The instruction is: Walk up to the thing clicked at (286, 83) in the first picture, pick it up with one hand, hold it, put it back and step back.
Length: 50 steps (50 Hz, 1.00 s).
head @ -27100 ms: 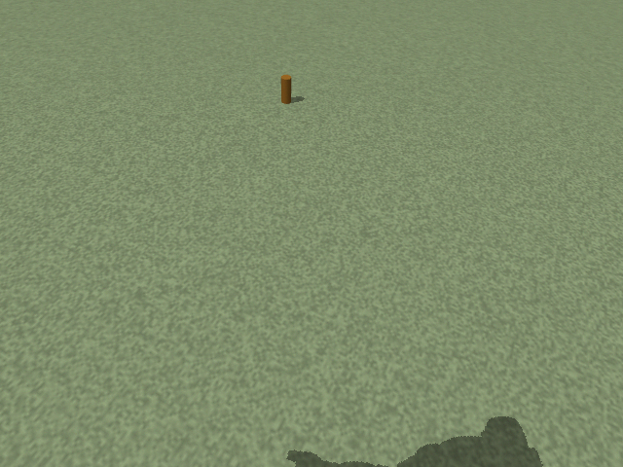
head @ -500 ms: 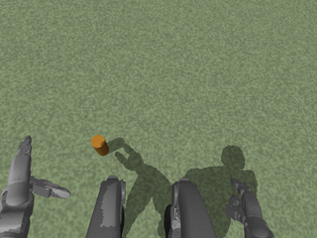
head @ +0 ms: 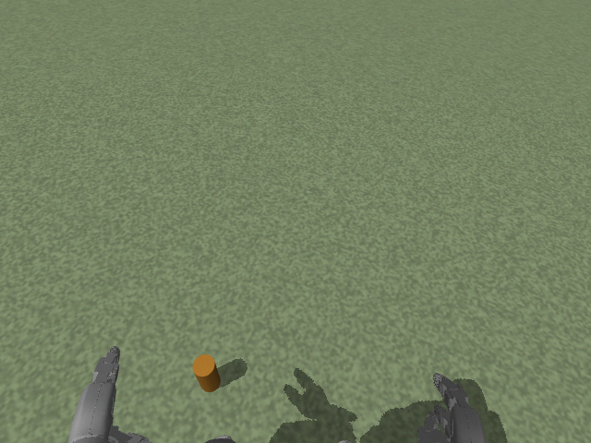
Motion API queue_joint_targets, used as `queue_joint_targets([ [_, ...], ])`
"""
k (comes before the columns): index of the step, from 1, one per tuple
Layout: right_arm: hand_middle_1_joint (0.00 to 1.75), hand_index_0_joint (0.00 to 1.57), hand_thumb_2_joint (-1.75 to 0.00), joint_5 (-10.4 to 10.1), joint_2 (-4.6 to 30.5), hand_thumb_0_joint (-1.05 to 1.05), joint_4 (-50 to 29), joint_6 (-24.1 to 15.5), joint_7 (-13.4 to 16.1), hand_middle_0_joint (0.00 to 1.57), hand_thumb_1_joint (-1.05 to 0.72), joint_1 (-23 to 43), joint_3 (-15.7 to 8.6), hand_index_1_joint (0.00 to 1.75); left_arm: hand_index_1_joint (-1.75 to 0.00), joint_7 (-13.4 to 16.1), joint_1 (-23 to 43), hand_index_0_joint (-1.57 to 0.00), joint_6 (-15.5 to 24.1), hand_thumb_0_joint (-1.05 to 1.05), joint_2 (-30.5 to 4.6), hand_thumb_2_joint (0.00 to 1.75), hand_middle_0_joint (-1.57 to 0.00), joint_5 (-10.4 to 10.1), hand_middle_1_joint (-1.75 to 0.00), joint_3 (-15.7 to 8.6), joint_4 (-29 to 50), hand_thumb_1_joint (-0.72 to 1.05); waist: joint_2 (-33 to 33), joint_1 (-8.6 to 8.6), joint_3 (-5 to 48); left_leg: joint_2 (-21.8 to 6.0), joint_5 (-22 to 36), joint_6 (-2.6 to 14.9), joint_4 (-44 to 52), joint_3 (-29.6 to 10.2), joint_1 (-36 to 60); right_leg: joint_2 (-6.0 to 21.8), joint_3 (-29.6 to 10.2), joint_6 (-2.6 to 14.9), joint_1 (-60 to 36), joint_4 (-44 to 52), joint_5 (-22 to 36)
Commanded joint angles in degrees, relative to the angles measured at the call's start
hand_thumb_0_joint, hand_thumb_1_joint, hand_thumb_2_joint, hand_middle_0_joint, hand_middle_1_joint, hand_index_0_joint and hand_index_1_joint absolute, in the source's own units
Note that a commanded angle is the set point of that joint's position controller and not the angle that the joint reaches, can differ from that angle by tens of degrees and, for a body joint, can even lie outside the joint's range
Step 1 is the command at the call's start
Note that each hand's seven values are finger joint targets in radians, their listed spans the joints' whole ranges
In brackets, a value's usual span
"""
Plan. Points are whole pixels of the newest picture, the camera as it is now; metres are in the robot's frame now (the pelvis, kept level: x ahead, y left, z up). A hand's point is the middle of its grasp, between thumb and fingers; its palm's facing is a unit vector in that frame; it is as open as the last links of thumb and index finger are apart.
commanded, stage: home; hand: left
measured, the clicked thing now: (207, 374) +0.40 +0.21 -0.63
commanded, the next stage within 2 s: stand in 1.68 s
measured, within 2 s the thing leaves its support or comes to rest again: neither
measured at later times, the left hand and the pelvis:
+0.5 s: hand (149, 431) +0.16 +0.17 -0.05, palm faces +0.11 -0.95 -0.29, open 17.6 cm; pelvis -0.01 -0.01 +0.01, yaw +1 degrees
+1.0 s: hand (151, 437) +0.15 +0.17 -0.05, palm faces +0.10 -0.95 -0.29, open 17.5 cm; pelvis -0.01 -0.01 +0.01, yaw +1 degrees
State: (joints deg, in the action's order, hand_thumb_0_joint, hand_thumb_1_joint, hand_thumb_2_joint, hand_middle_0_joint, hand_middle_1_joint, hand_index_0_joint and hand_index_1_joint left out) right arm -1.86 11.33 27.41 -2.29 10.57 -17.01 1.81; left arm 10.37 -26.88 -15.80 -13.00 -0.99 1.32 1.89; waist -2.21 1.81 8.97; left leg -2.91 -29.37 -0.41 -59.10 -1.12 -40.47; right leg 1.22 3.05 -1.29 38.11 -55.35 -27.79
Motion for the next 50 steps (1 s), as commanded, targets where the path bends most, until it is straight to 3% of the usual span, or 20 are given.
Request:
queue_joint_targets([
  [1,0.3,0.2,-0.9,0.6,7.3,0.0,-9.3,-4.3,0.8,0.2,-0.9,4.3,-3.3,0.3,-0.05,0.2,1.5,-0.04,2.6,0.0,-6.5,0.04,-0.05,0.4,-0.05,-4.4,14.5,-0.58,-0.8,-0.33,3.6,1.5,15.3,0.17,12.1,-0.2,7.7,-2.6,2.2,1.84,-5.5,8.9,13.0],
  [4,0.3,0.2,-0.9,0.9,7.0,0.0,-8.9,-5.2,0.5,0.2,-0.9,4.2,-3.1,0.3,-0.05,-0.7,-1.1,-0.05,2.3,0.0,-3.3,0.04,-0.05,0.7,-0.05,-2.6,8.2,-0.58,1.3,0.52,0.4,1.9,13.3,0.44,12.2,0.2,6.7,-2.5,1.9,1.54,-5.0,10.1,11.6],
  [6,0.3,0.2,-0.9,1.1,7.2,0.0,-8.8,-5.6,0.5,0.2,-0.9,4.0,-3.3,0.3,-0.05,-0.7,2.7,-0.05,3.1,0.0,-5.6,0.05,-0.05,0.7,-0.05,-4.4,12.1,-0.57,-0.1,0.22,1.7,2.1,13.6,0.43,12.1,0.5,7.5,-2.2,1.4,1.5,-6.0,10.4,12.1],
  [10,0.3,0.2,-0.9,1.4,7.0,0.0,-8.5,-6.4,0.3,0.2,-0.9,4.0,-3.1,0.3,-0.05,-1.3,0.5,-0.05,2.9,0.0,-3.8,0.05,-0.05,0.9,-0.05,-3.1,10.1,-0.56,-0.5,0.39,4.0,2.2,15.9,0.25,12.0,0.5,9.2,-2.3,1.3,1.61,-7.5,10.1,14.0],
  [15,0.3,0.2,-0.9,1.3,7.3,0.0,-8.0,-6.8,0.3,0.2,-0.9,4.7,-3.1,0.3,-0.05,-1.2,4.1,-0.05,3.3,0.0,-5.7,0.04,-0.05,0.9,-0.05,-4.0,12.8,-0.59,-2.5,-0.06,3.4,2.3,13.5,0.06,13.3,0.3,9.7,-2.3,1.3,1.68,-7.0,10.9,11.7],
  [18,0.3,0.2,-0.9,1.3,6.7,0.0,-7.6,-7.0,0.3,0.2,-0.9,4.8,-2.7,0.3,-0.05,-1.4,-0.6,-0.04,2.8,0.0,-4.0,0.03,-0.04,0.8,-0.05,-3.6,7.6,-0.59,0.2,-0.23,2.3,2.3,14.2,0.28,12.7,0.5,8.6,-2.3,1.4,1.49,-7.5,11.4,12.4],
  [22,0.3,0.2,-0.9,1.3,7.2,0.0,-7.9,-7.1,0.5,0.2,-0.9,5.0,-3.2,0.3,-0.05,-1.5,1.2,-0.04,3.2,0.0,-5.1,0.03,-0.04,0.9,-0.05,-4.1,10.1,-0.6,0.5,-0.37,3.9,2.6,16.0,0.5,11.7,1.4,9.1,-1.9,0.7,1.13,-8.6,11.8,15.3],
  [25,0.3,0.2,-0.9,1.3,6.8,0.0,-7.6,-7.1,0.3,0.2,-0.9,5.0,-3.0,0.3,-0.05,-1.6,0.6,-0.04,3.2,0.0,-3.6,0.03,-0.04,0.8,-0.05,-3.4,7.9,-0.59,0.2,-0.42,2.8,2.4,14.6,0.41,12.5,0.9,8.6,-2.1,1.1,1.39,-8.2,11.7,13.3],
  [27,0.3,0.2,-0.9,1.2,7.1,0.0,-7.5,-7.1,0.4,0.2,-0.9,5.0,-3.1,0.3,-0.05,-1.5,2.4,-0.05,3.5,0.0,-6.0,0.04,-0.05,0.9,-0.05,-4.9,10.5,-0.58,-0.1,-0.73,3.1,2.5,14.7,0.48,12.5,1.1,9.1,-1.9,0.9,1.31,-8.3,12.0,13.2],
  [29,0.3,0.2,-0.9,1.1,6.7,0.0,-7.6,-7.3,0.3,0.2,-0.9,5.3,-2.7,0.3,-0.05,-1.9,-0.2,-0.05,3.0,0.0,-3.6,0.04,-0.05,0.7,-0.05,-3.1,6.5,-0.58,0.8,-0.27,1.0,2.5,13.0,0.63,12.9,1.3,8.2,-2.0,0.9,1.2,-7.3,12.6,11.9],
  [31,0.3,0.2,-0.9,1.1,6.8,0.0,-7.6,-7.4,0.4,0.2,-0.9,5.1,-3.0,0.3,-0.05,-1.6,3.4,-0.05,3.7,0.0,-5.7,0.04,-0.05,0.8,-0.05,-4.7,10.7,-0.57,0.0,-0.74,2.5,2.5,12.0,0.57,13.1,1.3,8.7,-1.9,0.8,1.27,-7.6,12.7,11.0],
  [32,0.3,0.2,-0.9,1.2,6.8,0.0,-7.4,-7.4,0.4,0.2,-0.9,5.1,-2.9,0.3,-0.05,-1.8,0.8,-0.04,3.4,0.0,-3.9,0.03,-0.05,0.9,-0.05,-3.8,6.9,-0.59,1.4,-0.33,1.7,2.4,12.0,0.61,13.2,1.2,8.6,-2.0,0.9,1.27,-7.6,12.5,10.8],
  [34,0.3,0.2,-0.9,1.1,7.2,0.0,-7.9,-7.6,0.3,0.2,-0.9,5.6,-3.1,0.3,-0.06,-1.7,3.4,-0.05,3.7,0.0,-5.9,0.06,-0.05,0.8,-0.06,-4.6,11.0,-0.55,-0.4,-0.68,1.6,2.5,10.7,0.52,13.6,1.3,8.6,-1.9,0.7,1.42,-7.2,13.0,9.5],
  [36,0.3,0.2,-0.9,1.1,6.7,0.0,-7.4,-7.7,0.4,0.2,-0.9,5.1,-2.9,0.3,-0.05,-2.1,-0.2,-0.05,3.2,0.0,-3.0,0.04,-0.05,0.8,-0.05,-3.1,5.3,-0.58,2.7,-0.22,0.8,2.4,11.5,0.79,13.1,1.4,8.3,-2.0,0.8,1.17,-6.9,13.0,10.3],
  [39,0.3,0.2,-0.9,1.2,7.0,0.0,-7.2,-7.8,0.4,0.2,-0.9,5.1,-3.1,0.3,-0.05,-2.0,3.0,-0.05,3.7,0.0,-5.2,0.05,-0.05,0.9,-0.05,-4.3,10.1,-0.57,-0.1,-0.44,2.9,2.3,11.8,0.51,13.5,1.1,9.3,-2.1,0.9,1.5,-7.5,12.4,10.4],
  [42,0.3,0.2,-0.9,1.2,6.9,0.0,-7.3,-8.0,0.4,0.2,-0.9,5.0,-3.1,0.3,-0.06,-2.0,1.8,-0.05,3.6,0.0,-5.1,0.06,-0.05,0.8,-0.06,-4.5,9.4,-0.55,1.3,-0.5,3.0,2.4,13.3,0.76,12.6,1.4,9.0,-1.8,0.6,1.19,-8.1,12.8,12.3],
  [43,0.3,0.2,-0.9,1.1,6.7,0.0,-7.0,-7.9,0.4,0.2,-0.9,5.1,-2.8,0.3,-0.05,-2.2,0.1,-0.05,3.2,0.0,-3.3,0.05,-0.05,0.8,-0.05,-3.2,5.5,-0.56,2.3,-0.2,1.4,2.5,12.7,0.84,12.8,1.5,8.5,-1.9,0.6,1.06,-7.2,12.7,11.8],
  [45,0.3,0.2,-0.9,1.3,6.9,0.0,-7.1,-8.0,0.4,0.2,-0.9,5.1,-3.0,0.3,-0.06,-2.0,4.0,-0.05,3.8,0.0,-5.6,0.06,-0.05,0.8,-0.06,-4.9,11.2,-0.54,0.4,-0.51,3.3,2.5,12.0,0.72,13.0,1.3,9.1,-1.8,0.6,1.22,-8.1,12.8,11.0],
  [49,0.3,0.2,-0.9,1.2,6.6,0.0,-7.2,-8.2,0.4,0.2,-0.9,5.4,-2.8,0.3,-0.06,-2.4,0.5,-0.05,3.1,0.0,-2.6,0.05,-0.05,0.8,-0.06,-2.7,5.7,-0.55,1.9,-0.09,0.7,2.5,11.4,0.76,13.0,1.6,8.2,-1.9,0.6,1.06,-6.8,12.9,10.6],
  [50,0.3,0.2,-0.9,1.3,6.7,0.0,-7.0,-8.1,0.5,0.2,-0.9,5.2,-2.9,0.3,-0.05,-2.2,2.3,-0.05,3.5,0.0,-4.0,0.05,-0.05,0.8,-0.06,-3.9,8.6,-0.56,0.8,-0.42,2.2,2.4,11.9,0.62,13.2,1.4,9.1,-2.0,0.7,1.22,-7.4,12.7,10.8],
])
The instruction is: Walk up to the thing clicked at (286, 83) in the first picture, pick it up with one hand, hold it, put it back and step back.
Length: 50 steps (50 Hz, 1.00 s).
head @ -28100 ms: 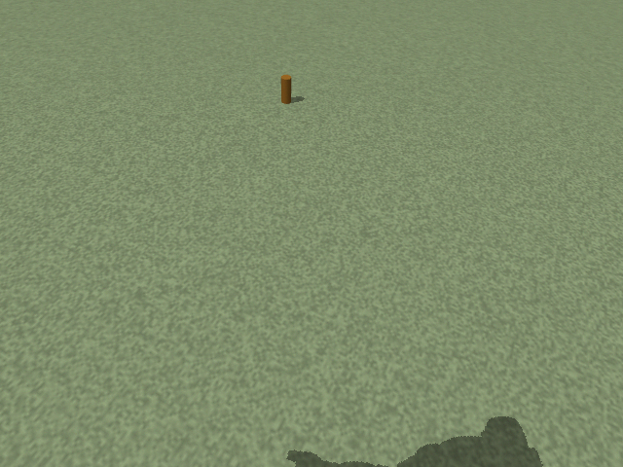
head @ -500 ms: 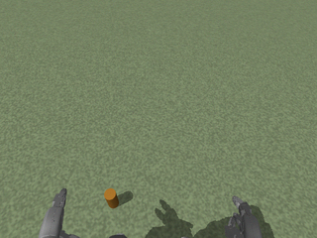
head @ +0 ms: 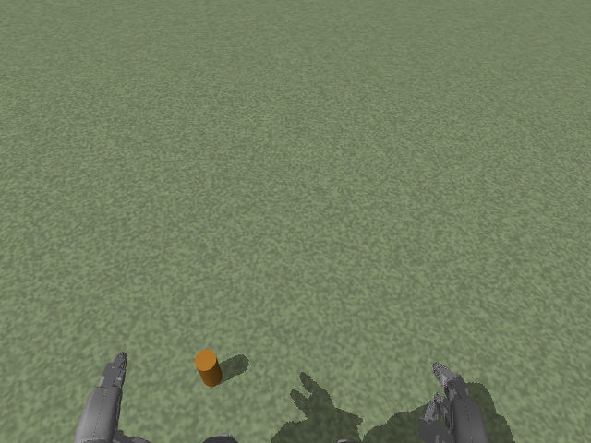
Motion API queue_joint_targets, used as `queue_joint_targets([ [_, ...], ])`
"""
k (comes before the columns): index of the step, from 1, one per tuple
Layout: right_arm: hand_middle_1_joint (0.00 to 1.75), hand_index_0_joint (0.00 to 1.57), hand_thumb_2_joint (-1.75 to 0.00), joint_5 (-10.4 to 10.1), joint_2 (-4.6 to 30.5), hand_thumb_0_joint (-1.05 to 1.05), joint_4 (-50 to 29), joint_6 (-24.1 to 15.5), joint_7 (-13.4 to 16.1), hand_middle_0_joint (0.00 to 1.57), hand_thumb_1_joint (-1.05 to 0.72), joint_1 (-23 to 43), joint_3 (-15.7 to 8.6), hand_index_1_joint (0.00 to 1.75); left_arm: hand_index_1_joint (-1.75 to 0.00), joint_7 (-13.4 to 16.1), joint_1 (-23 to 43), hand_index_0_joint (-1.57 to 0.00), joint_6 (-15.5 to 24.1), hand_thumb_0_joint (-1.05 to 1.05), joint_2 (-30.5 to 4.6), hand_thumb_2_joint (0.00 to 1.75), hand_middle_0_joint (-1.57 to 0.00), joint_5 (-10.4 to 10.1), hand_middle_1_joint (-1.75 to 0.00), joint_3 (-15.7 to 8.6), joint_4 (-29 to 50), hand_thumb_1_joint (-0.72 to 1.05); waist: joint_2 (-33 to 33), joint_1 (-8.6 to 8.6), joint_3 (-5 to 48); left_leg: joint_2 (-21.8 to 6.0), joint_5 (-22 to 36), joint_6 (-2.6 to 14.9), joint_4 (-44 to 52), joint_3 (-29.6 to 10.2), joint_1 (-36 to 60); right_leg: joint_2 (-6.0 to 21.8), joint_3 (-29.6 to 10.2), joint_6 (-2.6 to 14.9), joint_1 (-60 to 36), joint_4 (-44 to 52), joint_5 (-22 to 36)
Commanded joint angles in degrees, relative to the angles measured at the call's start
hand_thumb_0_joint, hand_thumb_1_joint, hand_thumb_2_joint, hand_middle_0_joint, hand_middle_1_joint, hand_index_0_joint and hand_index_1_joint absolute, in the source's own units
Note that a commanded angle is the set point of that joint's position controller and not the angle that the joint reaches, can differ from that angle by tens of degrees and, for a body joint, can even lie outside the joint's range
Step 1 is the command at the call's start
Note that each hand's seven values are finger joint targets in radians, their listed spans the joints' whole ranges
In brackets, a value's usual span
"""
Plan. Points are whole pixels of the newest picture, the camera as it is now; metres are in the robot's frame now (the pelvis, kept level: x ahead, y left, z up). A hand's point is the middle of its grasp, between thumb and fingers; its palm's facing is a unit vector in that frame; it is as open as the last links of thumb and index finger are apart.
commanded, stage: home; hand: left
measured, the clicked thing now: (209, 368) +0.41 +0.22 -0.64
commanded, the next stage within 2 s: stand in 0.68 s
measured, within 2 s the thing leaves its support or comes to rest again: neither
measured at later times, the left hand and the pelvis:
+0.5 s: hand (148, 417) +0.17 +0.18 -0.06, palm faces +0.10 -0.95 -0.29, open 17.4 cm; pelvis +0.01 +0.00 +0.00, yaw +0 degrees
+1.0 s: hand (149, 417) +0.17 +0.18 -0.06, palm faces +0.10 -0.95 -0.28, open 15.0 cm; pelvis +0.01 +0.00 +0.00, yaw +0 degrees
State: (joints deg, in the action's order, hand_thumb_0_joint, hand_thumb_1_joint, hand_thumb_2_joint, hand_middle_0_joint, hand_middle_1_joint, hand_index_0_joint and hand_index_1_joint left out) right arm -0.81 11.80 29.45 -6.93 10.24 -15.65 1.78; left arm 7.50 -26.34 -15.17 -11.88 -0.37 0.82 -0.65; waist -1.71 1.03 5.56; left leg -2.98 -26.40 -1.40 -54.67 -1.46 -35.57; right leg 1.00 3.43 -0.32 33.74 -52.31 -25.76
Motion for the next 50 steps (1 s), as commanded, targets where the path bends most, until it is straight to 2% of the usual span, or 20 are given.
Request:
queue_joint_targets([
  [1,0.3,0.2,-0.9,0.3,6.3,0.0,-8.9,-3.4,0.9,0.2,-0.9,3.8,-2.9,0.3,-0.05,0.9,3.2,-0.05,3.1,0.0,-6.1,0.05,-0.05,0.3,-0.05,-3.9,12.4,-0.56,-1.8,0.22,6.5,2.5,9.0,1.35,9.2,1.5,4.6,-1.8,0.4,0.51,-3.4,9.1,8.7],
  [2,0.3,0.2,-0.9,0.2,6.3,0.0,-8.6,-3.4,0.9,0.2,-0.9,3.9,-2.9,0.3,-0.05,0.9,3.6,-0.05,3.2,0.0,-7.3,0.05,-0.05,0.3,-0.05,-4.8,13.4,-0.57,-1.9,-0.14,6.1,2.4,9.3,1.26,9.3,1.4,4.7,-1.8,0.5,0.58,-3.4,9.1,8.7],
  [6,0.3,0.2,-0.9,0.3,6.2,0.0,-8.6,-3.7,0.9,0.2,-0.9,3.8,-2.7,0.3,-0.05,0.6,0.9,-0.05,2.7,0.0,-3.9,0.04,-0.05,0.3,-0.05,-2.2,8.9,-0.57,0.4,0.78,4.2,2.3,9.4,1.42,9.2,1.4,4.2,-2.0,0.7,0.42,-2.5,9.2,8.9],
  [9,0.3,0.2,-0.9,0.3,6.4,0.0,-8.9,-3.7,0.9,0.2,-0.9,3.8,-2.9,0.3,-0.05,0.7,2.9,-0.05,2.9,0.0,-6.4,0.05,-0.05,0.3,-0.05,-4.2,12.0,-0.57,0.0,0.26,5.6,2.5,8.8,1.59,8.9,1.6,4.1,-1.8,0.4,0.25,-3.1,9.8,8.5],
  [12,0.3,0.2,-0.9,0.3,6.1,0.0,-9.0,-3.6,1.0,0.2,-0.9,3.9,-2.8,0.3,-0.06,0.5,0.6,-0.05,2.7,0.0,-4.5,0.05,-0.05,0.2,-0.06,-2.8,10.1,-0.56,0.3,0.28,6.4,2.4,11.4,1.5,8.5,1.6,4.6,-1.8,0.3,0.32,-3.9,9.1,10.9],
  [14,0.3,0.2,-0.9,0.3,6.4,0.0,-8.7,-3.6,1.0,0.2,-0.9,3.7,-2.9,0.3,-0.06,0.8,3.4,-0.05,2.8,0.0,-6.6,0.05,-0.05,0.3,-0.06,-4.0,13.0,-0.56,-1.2,0.22,6.0,2.3,11.4,1.42,8.9,1.6,5.3,-1.8,0.4,0.43,-3.5,9.0,10.8],
  [17,0.3,0.2,-0.9,0.3,6.1,0.0,-8.5,-3.7,0.9,0.2,-0.9,3.8,-2.9,0.3,-0.06,0.6,-0.4,-0.05,2.4,0.0,-4.1,0.05,-0.05,0.3,-0.06,-2.9,8.6,-0.55,0.2,0.13,5.5,2.3,11.7,1.45,8.9,1.4,4.7,-1.9,0.6,0.48,-3.7,8.9,11.0],
  [21,0.3,0.2,-0.9,0.3,6.6,0.0,-8.8,-3.7,1.0,0.2,-0.9,3.7,-3.2,0.3,-0.06,0.9,2.9,-0.05,3.0,0.0,-6.9,0.05,-0.05,0.4,-0.06,-4.4,12.9,-0.55,-0.6,-0.05,6.1,2.2,11.7,1.32,9.0,1.3,5.1,-1.9,0.6,0.55,-3.7,9.0,10.7],
  [23,0.3,0.2,-0.9,0.5,6.1,0.0,-8.5,-3.6,0.9,0.2,-0.9,3.5,-2.9,0.3,-0.05,0.5,-0.4,-0.05,2.4,0.0,-3.5,0.05,-0.05,0.3,-0.05,-2.3,7.6,-0.56,1.7,0.67,4.9,2.3,12.0,1.58,8.5,1.6,4.6,-1.9,0.6,0.27,-3.6,9.2,11.5],
  [25,0.3,0.2,-0.9,0.4,6.4,0.0,-8.6,-3.7,0.9,0.2,-0.9,3.5,-3.2,0.3,-0.06,0.9,3.2,-0.05,3.1,0.0,-6.9,0.06,-0.05,0.3,-0.06,-4.5,13.9,-0.54,-1.0,-0.29,7.2,2.3,13.2,1.33,8.6,1.6,5.8,-1.7,0.4,0.51,-4.5,8.9,12.5],
  [28,0.3,0.2,-0.9,0.4,6.2,0.0,-8.5,-3.8,0.7,0.2,-0.9,3.7,-2.8,0.3,-0.06,0.4,0.1,-0.05,2.4,0.0,-3.5,0.06,-0.05,0.2,-0.06,-1.9,8.7,-0.54,0.1,0.4,4.3,2.3,11.0,1.45,9.1,1.5,4.5,-1.9,0.7,0.48,-3.0,9.1,10.5],
  [30,0.3,0.2,-0.9,0.4,6.4,0.0,-8.6,-3.6,0.8,0.2,-0.9,3.6,-3.1,0.3,-0.06,0.8,3.2,-0.05,3.0,0.0,-6.2,0.06,-0.05,0.3,-0.06,-4.0,12.8,-0.54,-0.3,-0.13,6.2,2.4,11.4,1.5,8.9,1.5,5.0,-1.7,0.6,0.43,-3.9,9.3,10.8],
  [32,0.3,0.2,-0.9,0.5,6.3,0.0,-8.6,-3.7,0.7,0.2,-0.9,3.8,-3.0,0.3,-0.06,0.5,-0.1,-0.05,2.5,0.0,-4.4,0.05,-0.05,0.3,-0.06,-3.1,8.2,-0.56,0.9,0.06,5.3,2.4,11.3,1.58,8.7,1.5,4.1,-1.7,0.6,0.29,-3.9,9.1,10.8],
  [33,0.3,0.2,-0.9,0.4,6.2,0.0,-8.7,-3.6,0.7,0.2,-0.9,3.7,-3.0,0.3,-0.06,0.7,2.2,-0.05,2.9,0.0,-6.3,0.07,-0.05,0.2,-0.06,-4.3,13.2,-0.53,-1.6,-0.67,6.4,2.4,11.5,1.35,9.0,1.6,4.9,-1.7,0.5,0.57,-4.0,8.9,10.9],
  [35,0.3,0.2,-0.9,0.4,6.2,0.0,-8.6,-3.6,0.8,0.2,-0.9,3.6,-3.0,0.3,-0.05,0.6,0.1,-0.05,2.6,0.0,-4.5,0.05,-0.05,0.4,-0.06,-3.0,9.2,-0.56,-0.1,0.13,6.2,2.2,11.9,1.33,9.1,1.3,5.2,-2.0,0.9,0.56,-3.9,8.7,10.9],
  [39,0.3,0.2,-0.9,0.5,6.2,0.0,-8.7,-3.7,0.9,0.2,-0.9,3.9,-2.9,0.3,-0.06,0.7,1.7,-0.05,2.7,0.0,-5.1,0.06,-0.05,0.3,-0.06,-3.4,9.9,-0.54,0.3,0.06,5.3,2.4,10.7,1.53,8.7,1.6,4.3,-1.7,0.6,0.27,-3.7,9.3,10.2],
  [42,0.3,0.2,-0.9,0.5,6.2,0.0,-8.4,-3.7,1.1,0.2,-0.9,3.1,-3.0,0.3,-0.3,0.7,1.6,-0.2,2.8,0.0,-6.1,0.3,-0.2,0.3,-0.3,-4.0,12.1,-0.3,-0.5,0.03,7.0,2.4,14.0,1.47,7.9,1.8,5.7,-1.5,0.2,0.26,-4.7,8.9,13.7],
  [45,0.3,0.2,-0.9,0.5,6.2,0.0,-8.5,-3.8,1.0,0.2,-0.9,3.5,-3.0,0.3,-0.3,0.6,0.2,-0.2,2.4,0.0,-3.8,0.54,-0.2,0.3,-0.3,-2.5,9.0,-0.06,0.4,0.44,5.4,2.3,12.6,1.53,8.3,1.6,4.7,-1.7,0.6,0.29,-3.6,8.9,12.3],
  [47,0.3,0.2,-0.9,0.4,6.3,0.0,-8.7,-3.7,1.0,0.2,-0.9,3.8,-3.0,0.3,-0.3,0.8,2.2,-0.2,2.8,0.0,-6.0,0.7,-0.2,0.3,-0.3,-4.2,11.2,0.1,-0.2,-0.23,6.2,2.5,12.2,1.52,8.3,1.6,4.5,-1.6,0.6,0.3,-4.3,9.3,11.7],
  [50,0.3,0.2,-0.9,0.4,6.2,0.0,-8.6,-3.7,1.0,0.2,-0.9,3.7,-3.0,0.3,-0.3,0.8,3.1,-0.2,2.8,0.0,-6.4,0.9,-0.2,0.3,-0.3,-4.2,13.3,0.34,-1.8,-0.33,6.3,2.4,11.6,1.33,9.0,1.7,5.3,-1.6,0.5,0.54,-4.1,9.0,11.0],
])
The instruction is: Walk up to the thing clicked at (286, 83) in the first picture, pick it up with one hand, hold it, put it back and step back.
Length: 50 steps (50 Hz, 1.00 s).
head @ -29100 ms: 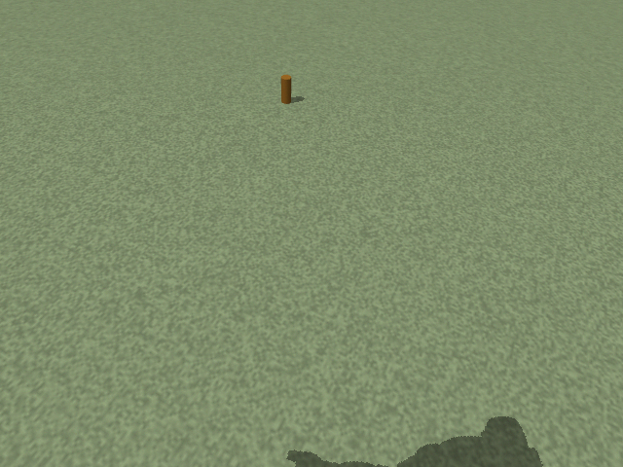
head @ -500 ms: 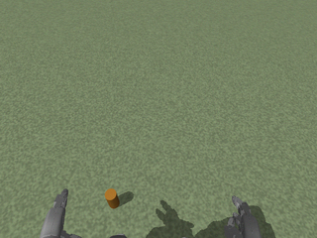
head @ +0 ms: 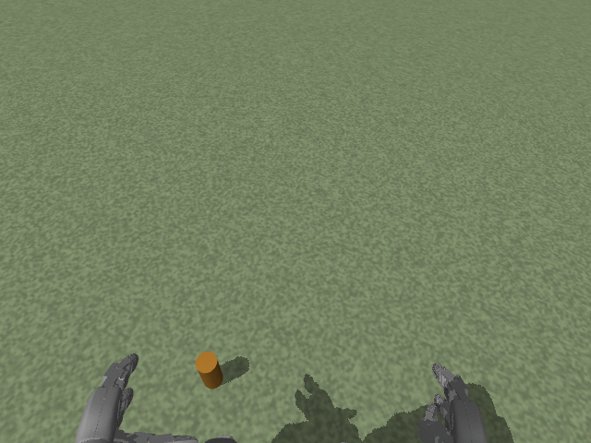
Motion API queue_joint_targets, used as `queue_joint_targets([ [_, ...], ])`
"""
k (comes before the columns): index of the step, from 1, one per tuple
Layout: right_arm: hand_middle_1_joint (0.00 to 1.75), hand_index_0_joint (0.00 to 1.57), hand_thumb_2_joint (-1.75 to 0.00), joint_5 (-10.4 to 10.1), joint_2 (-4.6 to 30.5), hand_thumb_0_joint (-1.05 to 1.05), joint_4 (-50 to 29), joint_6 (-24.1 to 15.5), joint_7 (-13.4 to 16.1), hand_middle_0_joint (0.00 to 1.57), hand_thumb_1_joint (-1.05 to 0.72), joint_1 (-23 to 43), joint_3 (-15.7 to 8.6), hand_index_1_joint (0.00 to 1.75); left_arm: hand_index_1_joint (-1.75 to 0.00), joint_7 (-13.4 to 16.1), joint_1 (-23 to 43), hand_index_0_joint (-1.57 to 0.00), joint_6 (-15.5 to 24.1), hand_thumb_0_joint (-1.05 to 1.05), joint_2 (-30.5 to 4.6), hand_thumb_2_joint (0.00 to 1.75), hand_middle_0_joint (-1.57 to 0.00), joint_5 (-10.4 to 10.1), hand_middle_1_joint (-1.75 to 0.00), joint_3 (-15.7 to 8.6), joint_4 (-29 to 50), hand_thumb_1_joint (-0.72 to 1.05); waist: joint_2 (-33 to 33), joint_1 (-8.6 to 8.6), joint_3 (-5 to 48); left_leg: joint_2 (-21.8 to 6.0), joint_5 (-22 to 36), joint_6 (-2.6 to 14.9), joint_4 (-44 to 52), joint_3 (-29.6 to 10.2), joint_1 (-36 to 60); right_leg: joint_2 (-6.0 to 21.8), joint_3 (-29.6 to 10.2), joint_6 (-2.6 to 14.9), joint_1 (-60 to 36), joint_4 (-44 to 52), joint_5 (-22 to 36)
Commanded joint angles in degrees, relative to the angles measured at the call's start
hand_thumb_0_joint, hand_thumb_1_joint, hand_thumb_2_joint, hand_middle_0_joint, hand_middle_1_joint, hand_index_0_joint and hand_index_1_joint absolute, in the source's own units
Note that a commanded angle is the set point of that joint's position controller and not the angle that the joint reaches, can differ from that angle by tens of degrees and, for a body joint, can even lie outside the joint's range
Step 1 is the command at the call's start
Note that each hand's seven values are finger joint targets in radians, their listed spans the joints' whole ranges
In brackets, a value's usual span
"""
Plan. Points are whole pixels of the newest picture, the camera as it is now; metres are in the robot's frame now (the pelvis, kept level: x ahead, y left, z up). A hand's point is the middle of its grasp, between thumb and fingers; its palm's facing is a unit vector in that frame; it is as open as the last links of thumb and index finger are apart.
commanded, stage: stand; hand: left
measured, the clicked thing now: (210, 370) +0.41 +0.22 -0.64
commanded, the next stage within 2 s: none
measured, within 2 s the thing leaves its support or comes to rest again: neither
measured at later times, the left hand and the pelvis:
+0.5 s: hand out of the picture +0.06 +0.25 -0.11, palm faces -0.02 -0.94 -0.35, open 7.5 cm; pelvis -0.01 +0.01 +0.04, yaw +0 degrees
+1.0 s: hand out of the picture +0.04 +0.25 -0.10, palm faces -0.01 -0.94 -0.35, open 7.4 cm; pelvis -0.01 +0.01 +0.06, yaw +0 degrees
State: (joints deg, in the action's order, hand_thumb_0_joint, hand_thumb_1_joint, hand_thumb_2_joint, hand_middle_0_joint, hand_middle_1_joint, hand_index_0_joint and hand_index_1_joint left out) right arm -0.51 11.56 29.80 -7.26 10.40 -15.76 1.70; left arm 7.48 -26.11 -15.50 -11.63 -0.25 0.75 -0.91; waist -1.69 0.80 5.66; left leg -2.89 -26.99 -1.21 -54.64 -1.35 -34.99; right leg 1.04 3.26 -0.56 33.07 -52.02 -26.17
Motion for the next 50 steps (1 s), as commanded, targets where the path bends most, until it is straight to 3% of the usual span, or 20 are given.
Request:
queue_joint_targets([
  [1,0.3,0.2,-0.9,0.3,6.3,0.0,-8.7,-3.3,0.8,0.2,-0.9,3.7,-2.8,0.3,-0.3,0.6,0.6,-0.2,2.9,0.0,-4.6,0.9,-0.2,0.2,-0.3,-2.8,10.0,0.42,-0.5,0.57,5.8,2.1,12.7,1.16,8.9,1.3,4.7,-1.9,0.9,0.74,-3.4,8.5,11.8],
  [2,0.3,0.2,-0.9,0.0,6.6,0.0,-9.0,-3.4,0.8,0.2,-0.9,3.9,-3.0,0.3,-0.3,0.8,2.1,-0.2,3.1,0.0,-6.4,0.9,-0.2,0.1,-0.3,-3.9,12.5,0.5,-0.5,0.06,5.5,2.1,12.6,1.19,9.1,1.3,4.5,-1.9,1.0,0.83,-3.1,8.7,11.5],
  [4,0.3,0.2,-0.9,0.2,6.4,0.0,-9.0,-3.4,0.8,0.2,-0.9,3.7,-2.8,0.3,-0.3,0.8,1.2,-0.2,3.0,0.0,-5.6,0.9,-0.2,0.2,-0.3,-3.6,11.0,0.66,0.7,0.37,5.3,2.2,12.5,1.39,8.6,1.4,4.1,-1.8,0.8,0.59,-3.2,9.0,11.7],
  [5,0.3,0.2,-0.9,6.6,15.2,0.0,3.2,0.7,-2.6,0.2,-0.9,7.0,-5.5,0.3,-0.3,-1.9,11.9,-0.2,9.8,0.0,-12.7,0.9,-0.2,5.5,-0.3,-5.7,-9.1,0.74,4.3,-1.45,-2.8,0.0,19.3,3.21,11.3,-2.0,5.8,3.0,-4.5,4.14,-9.3,10.3,14.6],
  [6,0.3,0.2,-0.9,7.2,14.7,0.0,5.8,2.4,-4.6,0.2,-0.9,5.8,-5.9,0.3,-0.3,-3.5,9.5,-0.2,12.4,0.0,-13.6,0.9,-0.2,6.1,-0.3,-6.2,-14.3,0.82,6.2,-1.83,1.0,-0.1,19.8,4.42,10.3,-0.3,8.3,4.2,-6.5,5.61,-11.0,10.8,17.5],
  [8,0.3,0.2,-0.9,5.4,14.2,0.0,6.6,3.4,-6.5,0.2,-0.9,6.2,-6.2,0.3,-0.3,-4.9,9.2,-0.2,15.3,0.0,-15.2,0.9,-0.2,4.9,-0.3,-5.4,-19.3,0.9,3.2,-1.23,2.5,0.4,19.8,5.06,11.3,-1.4,11.0,4.8,-7.9,6.01,-13.0,12.0,19.4],
  [10,0.3,0.2,-0.9,4.1,13.5,0.0,8.4,3.5,-8.2,0.2,-0.9,5.6,-5.8,0.3,-0.3,-5.7,12.7,-0.2,16.3,0.0,-14.6,0.9,-0.2,3.7,-0.3,-5.1,-23.2,0.9,2.8,-1.28,0.6,0.8,14.6,4.81,14.3,-1.2,12.8,5.1,-8.1,5.22,-11.2,13.7,13.8],
  [12,0.3,0.2,-0.9,3.5,14.0,0.0,10.3,3.6,-9.0,0.2,-0.9,6.6,-6.5,0.3,-0.3,-5.9,13.4,-0.2,16.7,0.0,-14.8,0.9,-0.2,3.1,-0.3,-4.8,-28.0,0.9,2.4,-1.88,1.4,0.1,14.9,4.82,16.8,-2.7,14.5,4.5,-6.4,4.52,-12.9,14.4,13.9],
  [15,0.3,0.2,-0.9,3.8,14.2,0.0,13.2,3.9,-9.3,0.2,-0.9,7.7,-6.4,0.3,-0.3,-5.8,14.5,-0.2,17.3,0.0,-14.8,0.9,-0.2,3.0,-0.3,-4.6,-34.6,0.9,0.1,-2.15,-0.1,-1.1,16.3,4.73,20.7,-4.0,16.1,3.9,-5.2,3.39,-14.5,15.6,14.7],
  [17,0.3,0.2,-0.9,3.7,14.5,0.0,15.0,4.4,-9.3,0.2,-0.9,8.0,-6.3,0.3,-0.3,-5.7,16.0,-0.2,17.5,0.0,-15.2,0.9,-0.2,2.9,-0.3,-4.6,-37.8,0.9,-0.6,-1.93,-2.2,-1.2,13.1,4.31,23.8,-4.0,15.0,4.1,-5.3,3.21,-16.2,18.2,12.8],
  [20,0.3,0.2,-0.9,3.4,14.9,0.0,17.7,4.9,-9.3,0.2,-0.9,8.3,-6.0,0.3,-0.3,-5.7,15.9,-0.2,17.7,0.0,-15.6,0.9,-0.2,2.6,-0.3,-4.3,-42.8,0.9,-0.4,-1.84,-4.1,-1.3,12.8,4.0,26.6,-4.0,16.8,4.6,-5.8,2.85,-18.0,22.2,14.0],
  [22,0.3,0.2,-0.9,3.1,15.0,0.0,19.8,5.1,-9.3,0.2,-0.9,7.0,-5.9,0.3,-0.3,-5.7,16.6,-0.2,17.8,0.0,-16.4,0.9,-0.2,2.4,-0.3,-4.2,-45.6,0.9,2.2,-1.29,-3.9,-1.2,14.8,3.6,27.6,-3.6,18.7,5.5,-6.6,2.89,-19.9,24.5,15.4],
  [24,0.3,0.2,-0.9,2.9,15.7,0.0,21.8,5.2,-9.3,0.2,-0.9,7.0,-5.7,0.3,-0.3,-5.6,16.2,-0.2,17.8,0.0,-16.4,0.9,-0.2,2.0,-0.3,-3.9,-48.4,0.9,0.6,-1.51,-4.0,-1.6,18.3,3.22,29.2,-3.6,21.0,5.6,-6.4,2.53,-21.4,26.0,17.9],
  [27,0.3,0.2,-0.9,2.7,16.4,0.0,24.0,5.4,-9.2,0.2,-0.9,7.8,-5.4,0.3,-0.3,-5.5,16.5,-0.2,17.4,0.0,-17.0,0.9,-0.2,1.9,-0.3,-3.8,-52.0,0.9,0.0,-1.65,-4.9,-2.4,17.2,3.05,32.8,-4.5,22.4,5.5,-5.7,2.02,-23.0,28.0,16.6],
  [31,0.3,0.2,-0.9,2.3,17.3,0.0,27.0,5.7,-9.0,0.2,-0.9,8.1,-5.2,0.3,-0.3,-5.6,17.0,-0.2,17.0,0.0,-17.4,0.9,-0.2,1.8,-0.3,-3.4,-56.0,0.9,0.2,-1.78,-6.3,-2.7,15.6,2.57,36.3,-4.7,23.3,5.5,-5.4,1.64,-24.4,30.1,15.7],
  [39,0.3,0.2,-0.9,2.1,17.2,0.0,30.6,5.7,-9.0,0.2,-0.9,9.0,-4.7,0.3,-0.3,-5.6,18.8,-0.2,17.4,0.0,-17.8,0.9,-0.2,1.7,-0.3,-3.0,-60.6,0.9,2.0,-1.7,-5.8,-3.1,22.0,2.08,37.0,-3.9,27.2,6.6,-6.0,1.22,-26.0,33.7,19.5],
  [50,0.3,0.2,-0.9,2.0,17.2,0.0,32.6,6.0,-9.3,0.2,-0.9,9.9,-4.4,0.3,-0.3,-5.9,20.9,-0.2,17.3,0.0,-18.5,0.9,-0.2,1.7,-0.3,-3.0,-63.1,0.9,1.4,-1.49,-7.5,-2.9,16.5,1.73,39.6,-3.6,25.4,6.4,-6.0,0.87,-26.1,36.1,15.6],
])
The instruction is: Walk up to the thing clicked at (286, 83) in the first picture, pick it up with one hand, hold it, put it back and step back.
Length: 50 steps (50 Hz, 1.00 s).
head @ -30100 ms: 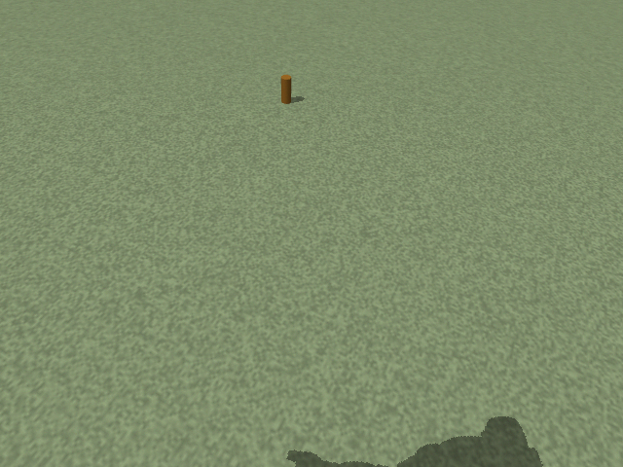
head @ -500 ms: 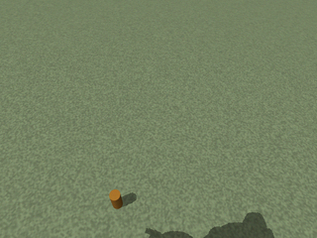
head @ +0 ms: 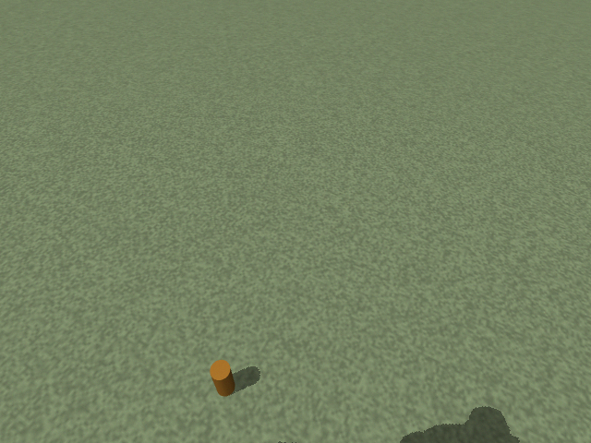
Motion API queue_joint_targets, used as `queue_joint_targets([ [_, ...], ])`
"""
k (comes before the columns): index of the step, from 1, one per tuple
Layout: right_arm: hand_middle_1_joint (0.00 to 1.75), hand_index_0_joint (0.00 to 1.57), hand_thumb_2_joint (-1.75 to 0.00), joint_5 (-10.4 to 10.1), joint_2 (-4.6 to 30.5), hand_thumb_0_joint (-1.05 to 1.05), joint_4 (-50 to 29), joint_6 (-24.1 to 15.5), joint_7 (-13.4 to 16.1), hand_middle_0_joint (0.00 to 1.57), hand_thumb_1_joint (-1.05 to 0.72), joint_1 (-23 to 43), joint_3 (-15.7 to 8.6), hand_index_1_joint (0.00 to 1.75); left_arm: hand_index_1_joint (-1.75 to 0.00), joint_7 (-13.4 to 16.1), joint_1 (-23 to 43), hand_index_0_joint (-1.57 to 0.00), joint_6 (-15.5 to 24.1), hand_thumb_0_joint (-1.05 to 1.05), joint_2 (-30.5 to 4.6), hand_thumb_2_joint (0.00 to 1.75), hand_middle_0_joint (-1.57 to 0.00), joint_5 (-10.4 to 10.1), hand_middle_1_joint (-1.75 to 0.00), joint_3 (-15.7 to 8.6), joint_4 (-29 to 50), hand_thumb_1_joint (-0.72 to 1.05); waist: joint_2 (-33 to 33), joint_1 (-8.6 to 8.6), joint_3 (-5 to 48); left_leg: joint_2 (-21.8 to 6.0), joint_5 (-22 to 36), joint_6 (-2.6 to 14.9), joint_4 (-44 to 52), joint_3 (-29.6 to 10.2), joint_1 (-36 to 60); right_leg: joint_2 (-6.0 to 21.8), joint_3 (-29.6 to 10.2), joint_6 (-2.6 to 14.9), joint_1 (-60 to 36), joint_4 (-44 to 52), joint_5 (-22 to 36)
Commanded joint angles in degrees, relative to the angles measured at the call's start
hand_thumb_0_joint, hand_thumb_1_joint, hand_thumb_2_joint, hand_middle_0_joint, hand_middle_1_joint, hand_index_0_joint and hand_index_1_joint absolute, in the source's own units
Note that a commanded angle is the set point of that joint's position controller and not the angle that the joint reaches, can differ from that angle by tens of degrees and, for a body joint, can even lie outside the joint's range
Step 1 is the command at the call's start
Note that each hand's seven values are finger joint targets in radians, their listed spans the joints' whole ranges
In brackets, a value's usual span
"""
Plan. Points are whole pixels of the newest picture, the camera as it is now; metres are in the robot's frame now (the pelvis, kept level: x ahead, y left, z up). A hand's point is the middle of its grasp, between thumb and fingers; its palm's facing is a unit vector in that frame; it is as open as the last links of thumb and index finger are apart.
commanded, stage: stand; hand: left
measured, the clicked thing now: (223, 378) +0.42 +0.21 -0.70
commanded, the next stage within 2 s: step back in 1.30 s
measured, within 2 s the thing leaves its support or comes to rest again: neither
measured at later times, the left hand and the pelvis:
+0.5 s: hand out of the picture +0.07 +0.24 -0.16, palm faces -0.03 -0.94 -0.34, open 7.4 cm; pelvis +0.01 +0.00 +0.00, yaw -1 degrees
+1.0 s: hand out of the picture +0.09 +0.25 -0.16, palm faces -0.03 -0.94 -0.34, open 7.4 cm; pelvis +0.02 +0.00 +0.00, yaw -1 degrees
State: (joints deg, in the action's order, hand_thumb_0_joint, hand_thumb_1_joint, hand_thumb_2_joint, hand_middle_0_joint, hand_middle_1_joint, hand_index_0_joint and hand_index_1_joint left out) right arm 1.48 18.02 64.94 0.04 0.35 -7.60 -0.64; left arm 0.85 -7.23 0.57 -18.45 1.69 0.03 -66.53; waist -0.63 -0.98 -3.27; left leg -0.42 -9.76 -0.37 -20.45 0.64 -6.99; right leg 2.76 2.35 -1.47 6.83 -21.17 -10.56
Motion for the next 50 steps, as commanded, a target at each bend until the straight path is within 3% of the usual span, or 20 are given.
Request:
queue_joint_targets([
  [1,0.3,0.2,-0.9,0.0,10.9,0.0,-2.6,-1.3,0.7,0.2,-0.9,2.1,-2.1,0.3,-0.3,0.7,2.1,-0.2,1.1,0.0,-11.7,0.9,-0.2,-0.3,-0.3,-2.4,2.4,0.9,0.3,0.27,1.4,-5.5,-1.1,0.88,5.5,-5.4,-2.6,4.7,-5.1,1.89,0.4,5.3,-0.5],
  [5,0.3,0.2,-0.9,0.0,11.2,0.0,-2.3,-1.2,0.6,0.2,-0.9,2.1,-2.0,0.3,-0.3,0.6,2.7,-0.2,1.0,0.0,-11.8,0.9,-0.2,-0.3,-0.3,-2.4,2.0,0.9,-0.1,0.46,1.0,-5.5,-3.2,0.89,5.7,-5.5,-3.3,4.6,-5.3,1.87,0.7,5.6,-2.2],
  [13,0.3,0.2,-0.9,-0.2,11.4,0.0,-2.1,-1.4,0.6,0.2,-0.9,2.1,-1.8,0.3,-0.3,0.4,3.1,-0.2,1.1,0.0,-12.3,0.9,-0.2,-0.5,-0.3,-2.4,1.8,0.9,0.5,0.6,2.5,-6.0,0.1,0.93,5.6,-5.2,-1.5,4.9,-5.7,2.09,0.1,5.5,0.8],
  [18,0.3,0.2,-0.9,-0.3,12.1,0.0,-2.2,-1.5,0.6,0.2,-0.9,2.6,-1.6,0.3,-0.3,0.4,3.0,-0.2,1.4,0.0,-11.8,0.9,-0.2,-0.6,-0.3,-2.3,1.9,0.9,0.8,0.55,4.2,-6.7,4.9,1.26,4.5,-4.9,0.6,5.3,-5.8,1.99,-0.9,5.5,5.7],
  [21,0.3,0.2,-0.9,-0.4,12.2,0.0,-1.8,-1.4,0.7,0.2,-0.9,2.3,-1.5,0.3,-0.3,0.3,2.9,-0.2,1.1,0.0,-12.1,0.9,-0.2,-0.7,-0.3,-2.4,1.7,0.9,0.2,0.75,3.0,-6.3,2.2,0.96,5.4,-4.7,-0.7,5.1,-5.8,1.86,-0.6,5.9,4.5],
  [26,0.3,0.2,-0.9,-0.5,12.3,0.0,-1.9,-1.6,0.6,0.2,-0.9,2.7,-1.4,0.3,-0.3,0.3,2.9,-0.2,1.3,0.0,-11.9,0.9,-0.2,-0.7,-0.3,-2.3,1.9,0.9,0.8,0.67,4.0,-6.7,5.7,0.92,5.1,-4.7,0.6,5.1,-5.6,1.75,-1.2,5.6,6.8],
  [29,0.3,0.2,-0.9,-0.4,12.6,0.0,-1.8,-1.5,0.6,0.2,-0.9,2.7,-1.5,0.3,-0.3,0.2,3.5,-0.2,1.2,0.0,-12.0,0.9,-0.2,-0.7,-0.3,-2.3,2.2,0.9,0.4,0.84,3.2,-6.7,2.8,0.97,5.4,-4.6,-0.5,5.2,-5.8,1.83,-1.0,6.1,4.7],
  [32,0.3,0.2,-0.9,-0.4,12.5,0.0,-1.8,-1.7,0.7,0.2,-0.9,2.5,-1.5,0.3,-0.3,0.2,3.5,-0.2,1.2,0.0,-12.0,0.9,-0.2,-0.8,-0.3,-2.5,2.2,0.9,0.0,0.76,4.4,-6.9,6.1,1.01,5.2,-4.3,0.0,5.5,-5.7,2.01,-2.4,5.4,8.8],
  [40,0.3,0.2,-0.9,-0.6,13.0,0.0,-2.0,-1.9,0.7,0.2,-0.9,3.4,-1.5,0.3,-0.3,0.1,3.7,-0.2,1.2,0.0,-12.0,0.9,-0.2,-0.9,-0.3,-2.5,2.7,0.9,0.2,0.67,5.5,-7.4,11.4,0.95,4.6,-4.3,2.4,5.5,-5.4,1.8,-2.7,4.9,11.8],
  [47,0.3,0.2,-0.9,-0.5,12.7,0.0,-2.1,-1.7,0.6,0.2,-0.9,3.3,-1.6,0.3,-0.3,0.1,4.0,-0.2,1.1,0.0,-12.6,0.9,-0.2,-0.8,-0.3,-2.6,2.9,0.9,0.9,0.95,4.2,-7.2,6.2,0.97,5.7,-4.2,0.6,5.5,-5.4,1.93,-2.2,5.9,8.0],
  [50,0.3,0.2,-0.9,-0.6,13.0,0.0,-2.2,-1.8,0.5,0.2,-0.9,3.5,-1.7,0.3,-0.3,0.1,3.9,-0.2,1.4,0.0,-12.5,0.9,-0.2,-0.8,-0.3,-2.5,3.2,0.9,0.5,0.87,5.1,-7.4,8.7,1.01,5.1,-4.3,1.5,5.6,-5.5,1.85,-2.3,5.7,9.9],
])
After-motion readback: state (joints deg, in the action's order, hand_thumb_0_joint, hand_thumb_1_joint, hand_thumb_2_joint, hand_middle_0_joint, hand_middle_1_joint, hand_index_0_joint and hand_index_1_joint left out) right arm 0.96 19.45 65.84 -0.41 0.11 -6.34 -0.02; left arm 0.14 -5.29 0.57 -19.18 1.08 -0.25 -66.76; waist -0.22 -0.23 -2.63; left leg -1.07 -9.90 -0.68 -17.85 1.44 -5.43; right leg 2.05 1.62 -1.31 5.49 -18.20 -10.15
